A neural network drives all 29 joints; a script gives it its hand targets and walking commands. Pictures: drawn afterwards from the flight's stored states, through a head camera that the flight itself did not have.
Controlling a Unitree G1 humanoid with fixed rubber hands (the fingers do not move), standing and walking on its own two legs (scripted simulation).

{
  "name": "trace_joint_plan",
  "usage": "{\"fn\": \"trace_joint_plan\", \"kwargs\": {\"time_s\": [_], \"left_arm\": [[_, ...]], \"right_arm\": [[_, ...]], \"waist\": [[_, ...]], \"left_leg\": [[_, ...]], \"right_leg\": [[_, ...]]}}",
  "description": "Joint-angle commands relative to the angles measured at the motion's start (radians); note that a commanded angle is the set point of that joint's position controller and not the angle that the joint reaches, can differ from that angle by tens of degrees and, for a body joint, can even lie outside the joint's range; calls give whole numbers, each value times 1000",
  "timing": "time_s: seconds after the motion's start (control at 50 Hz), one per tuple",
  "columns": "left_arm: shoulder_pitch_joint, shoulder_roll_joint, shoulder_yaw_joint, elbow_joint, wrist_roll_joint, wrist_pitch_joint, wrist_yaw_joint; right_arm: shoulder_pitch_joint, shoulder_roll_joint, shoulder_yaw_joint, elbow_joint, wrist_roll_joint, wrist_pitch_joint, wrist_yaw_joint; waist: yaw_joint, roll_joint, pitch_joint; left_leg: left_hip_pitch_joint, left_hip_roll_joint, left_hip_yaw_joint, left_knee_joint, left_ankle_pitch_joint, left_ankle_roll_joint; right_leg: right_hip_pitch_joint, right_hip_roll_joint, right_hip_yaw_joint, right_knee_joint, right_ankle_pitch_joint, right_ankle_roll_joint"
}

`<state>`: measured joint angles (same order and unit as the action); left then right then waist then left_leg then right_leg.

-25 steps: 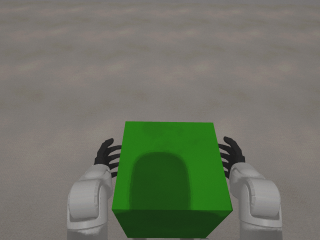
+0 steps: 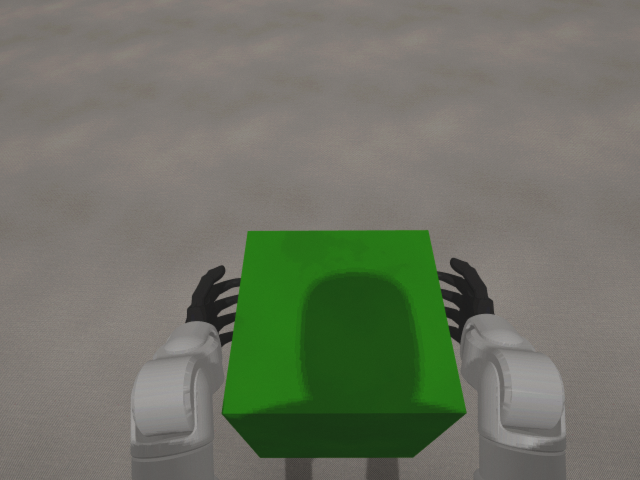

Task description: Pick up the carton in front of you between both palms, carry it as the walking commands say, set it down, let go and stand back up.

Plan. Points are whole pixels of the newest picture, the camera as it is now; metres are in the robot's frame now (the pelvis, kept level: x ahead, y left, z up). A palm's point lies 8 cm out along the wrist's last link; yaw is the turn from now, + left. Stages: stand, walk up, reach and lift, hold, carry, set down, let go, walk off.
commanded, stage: carry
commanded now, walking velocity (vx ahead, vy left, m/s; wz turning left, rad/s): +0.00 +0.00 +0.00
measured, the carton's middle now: (337, 353) +0.27 +0.00 +0.00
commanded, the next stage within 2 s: hold in 1.70 s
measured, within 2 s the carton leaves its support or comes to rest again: neither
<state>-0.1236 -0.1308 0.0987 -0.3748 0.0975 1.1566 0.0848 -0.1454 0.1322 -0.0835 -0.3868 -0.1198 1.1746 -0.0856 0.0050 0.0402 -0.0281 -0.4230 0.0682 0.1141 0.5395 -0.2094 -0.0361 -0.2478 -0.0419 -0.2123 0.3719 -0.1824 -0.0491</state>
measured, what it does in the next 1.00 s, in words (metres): steps on the spot: left foot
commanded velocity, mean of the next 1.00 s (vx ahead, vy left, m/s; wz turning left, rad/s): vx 0.00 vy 0.00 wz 0.00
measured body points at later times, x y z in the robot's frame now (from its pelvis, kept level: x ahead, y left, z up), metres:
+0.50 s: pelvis +0.09 +0.03 -0.02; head +0.07 +0.03 +0.43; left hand +0.36 +0.17 +0.04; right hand +0.36 -0.14 +0.04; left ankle +0.09 +0.12 -0.75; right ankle +0.01 -0.08 -0.75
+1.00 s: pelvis +0.05 +0.02 -0.01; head +0.03 +0.02 +0.44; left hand +0.36 +0.16 +0.02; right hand +0.35 -0.14 +0.02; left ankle +0.09 +0.12 -0.75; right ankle +0.01 -0.08 -0.75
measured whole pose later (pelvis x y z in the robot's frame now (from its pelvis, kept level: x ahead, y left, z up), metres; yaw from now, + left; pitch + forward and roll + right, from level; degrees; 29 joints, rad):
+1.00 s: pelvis +0.05 +0.02 -0.01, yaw -2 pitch +2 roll +0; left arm -0.23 -0.15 0.20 0.24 0.26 0.69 0.01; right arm -0.24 0.15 -0.20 0.24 -0.26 0.68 -0.01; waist 0.00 0.00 -0.11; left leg -0.33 0.06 0.18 0.50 -0.20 0.02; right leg -0.21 -0.06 -0.17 0.51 -0.33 0.00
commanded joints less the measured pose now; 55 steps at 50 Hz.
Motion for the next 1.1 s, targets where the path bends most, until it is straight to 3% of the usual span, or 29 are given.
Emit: {"fn": "trace_joint_plan", "kwargs": {"time_s": [0.0, 0.02, 0.04, 0.06, 0.1, 0.2, 0.28, 0.38, 0.62, 0.82, 0.9, 0.98, 1.08], "left_arm": [[-400, -876, -699, -81, -392, 23, -274], [-396, -859, -693, -66, -381, 31, -271], [-388, -836, -683, -41, -369, 40, -268], [-413, -829, -694, -44, -372, 55, -265], [-448, -820, -697, -21, -368, 76, -263], [-461, -876, -712, 59, -368, 66, -270], [-477, -921, -731, 60, -371, 19, -275], [-445, -903, -726, 73, -338, -51, -271], [-396, -791, -621, 199, -212, -223, -259], [-508, -794, -430, 464, -80, -436, -265], [-564, -853, -404, 539, -60, -510, -280], [-569, -895, -429, 540, -70, -526, -286], [-524, -896, -488, 470, -106, -475, -282]], "right_arm": [[-390, 911, 729, -70, 397, 12, 233], [-388, 890, 721, -61, 397, 25, 237], [-385, 861, 709, -43, 398, 39, 242], [-398, 851, 692, -9, 386, 45, 248], [-368, 859, 666, 68, 383, 51, 258], [-359, 910, 649, 151, 366, 36, 265], [-400, 952, 682, 127, 371, -10, 265], [-402, 932, 706, 114, 355, -75, 264], [-351, 818, 600, 244, 232, -243, 256], [-454, 812, 400, 510, 90, -451, 264], [-511, 871, 375, 589, 70, -524, 280], [-514, 911, 399, 592, 78, -540, 288], [-465, 912, 456, 523, 114, -490, 285]], "waist": [[1, -162, -349], [1, -135, -341], [4, -78, -349], [7, 6, -348], [1, 64, -294], [-1, 29, -312], [-3, -10, -346], [-5, -38, -372], [-4, -40, -291], [-5, -43, -254], [-5, -40, -271], [-5, -37, -297], [-5, -36, -308]], "left_leg": [[229, 8, 35, -181, 263, -4], [292, 52, 14, -187, 315, -1], [361, 136, -54, -144, 498, 9], [363, 172, -73, -80, 642, 51], [278, 163, -88, -100, 563, 67], [295, 128, -54, -43, 664, 64], [311, 120, -49, -7, 683, 72], [295, 109, -42, 17, 613, 74], [245, 106, -38, -32, 389, 64], [227, 103, -52, -89, 213, 63], [230, 100, -55, -95, 185, 60], [239, 99, -56, -92, 190, 59], [240, 102, -53, -84, 214, 59]], "right_leg": [[158, -175, 52, 23, 390, -11], [112, -167, 62, 52, 298, 9], [42, -145, 62, 96, 166, 28], [31, -111, 82, 84, 107, 58], [63, -116, 96, 88, 70, 68], [79, -121, 101, 119, 271, 80], [91, -113, 99, 138, 302, 83], [114, -117, 101, 155, 334, 76], [79, -130, 119, 106, 217, 61], [28, -128, 135, 44, 32, 44], [27, -127, 140, 39, 7, 37], [32, -125, 141, 45, 10, 33], [34, -125, 141, 58, 37, 34]]}}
